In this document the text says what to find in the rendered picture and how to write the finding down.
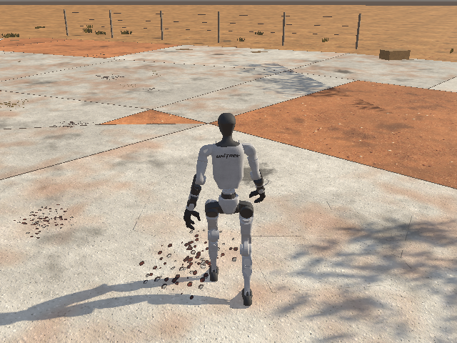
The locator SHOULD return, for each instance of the robot left thigh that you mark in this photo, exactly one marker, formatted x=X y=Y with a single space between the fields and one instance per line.
x=212 y=216

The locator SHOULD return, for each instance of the robot right upper arm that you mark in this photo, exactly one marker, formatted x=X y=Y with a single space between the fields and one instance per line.
x=250 y=151

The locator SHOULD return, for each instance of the robot left forearm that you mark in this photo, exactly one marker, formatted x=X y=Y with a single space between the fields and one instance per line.
x=194 y=195

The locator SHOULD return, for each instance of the robot right hand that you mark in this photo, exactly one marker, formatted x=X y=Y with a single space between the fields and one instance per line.
x=260 y=199

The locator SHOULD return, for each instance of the robot left upper arm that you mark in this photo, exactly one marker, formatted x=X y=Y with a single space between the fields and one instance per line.
x=202 y=161

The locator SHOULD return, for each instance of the humanoid robot head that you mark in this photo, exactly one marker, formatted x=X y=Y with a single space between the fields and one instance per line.
x=226 y=122

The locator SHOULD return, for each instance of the robot right forearm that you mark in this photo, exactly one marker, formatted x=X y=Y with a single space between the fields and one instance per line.
x=259 y=184

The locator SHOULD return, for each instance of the robot left hand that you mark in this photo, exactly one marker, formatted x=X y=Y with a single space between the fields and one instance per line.
x=187 y=218

